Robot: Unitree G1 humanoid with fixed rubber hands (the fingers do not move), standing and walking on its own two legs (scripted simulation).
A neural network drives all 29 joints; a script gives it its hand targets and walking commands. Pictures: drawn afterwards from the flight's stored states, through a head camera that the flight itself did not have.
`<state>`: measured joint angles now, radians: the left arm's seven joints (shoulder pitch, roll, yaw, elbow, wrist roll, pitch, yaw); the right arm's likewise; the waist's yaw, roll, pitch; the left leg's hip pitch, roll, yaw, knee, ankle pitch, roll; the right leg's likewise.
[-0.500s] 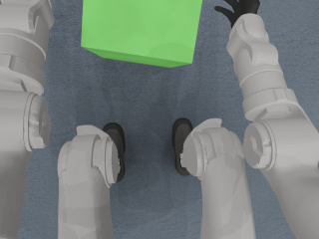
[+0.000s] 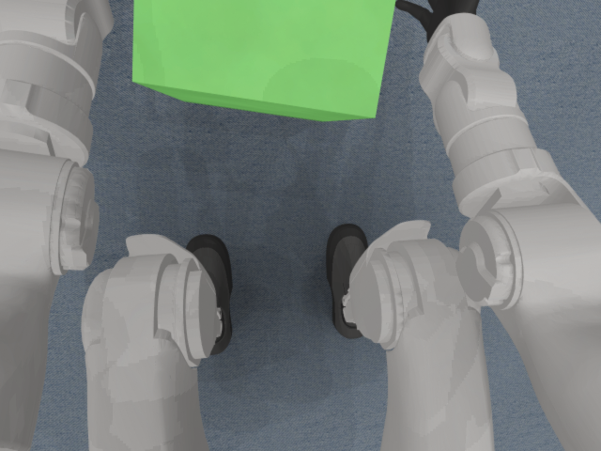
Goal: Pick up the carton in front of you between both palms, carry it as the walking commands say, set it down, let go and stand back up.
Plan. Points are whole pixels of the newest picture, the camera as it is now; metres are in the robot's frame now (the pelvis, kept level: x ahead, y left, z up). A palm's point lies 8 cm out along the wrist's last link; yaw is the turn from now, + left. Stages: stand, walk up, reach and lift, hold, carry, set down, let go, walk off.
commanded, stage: reach and lift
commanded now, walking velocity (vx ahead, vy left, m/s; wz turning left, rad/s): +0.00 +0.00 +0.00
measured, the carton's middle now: (266, 16) +0.54 +0.03 -0.25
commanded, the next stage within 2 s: none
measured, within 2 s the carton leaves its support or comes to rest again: leaves its support in 0.48 s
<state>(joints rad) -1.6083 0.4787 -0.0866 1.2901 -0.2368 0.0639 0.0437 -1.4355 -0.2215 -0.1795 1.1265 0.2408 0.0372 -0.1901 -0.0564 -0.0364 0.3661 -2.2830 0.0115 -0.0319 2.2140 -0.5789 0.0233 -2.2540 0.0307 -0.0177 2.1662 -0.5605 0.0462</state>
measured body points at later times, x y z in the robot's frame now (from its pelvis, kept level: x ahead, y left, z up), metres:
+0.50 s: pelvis +0.00 +0.00 -0.01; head +0.36 +0.05 +0.24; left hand +0.58 +0.17 -0.18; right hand +0.56 -0.13 -0.16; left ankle +0.11 +0.12 -0.34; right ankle +0.12 -0.13 -0.33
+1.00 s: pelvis -0.01 -0.01 +0.10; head +0.26 +0.03 +0.45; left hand +0.52 +0.18 +0.03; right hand +0.51 -0.12 +0.02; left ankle +0.10 +0.12 -0.34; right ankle +0.12 -0.13 -0.34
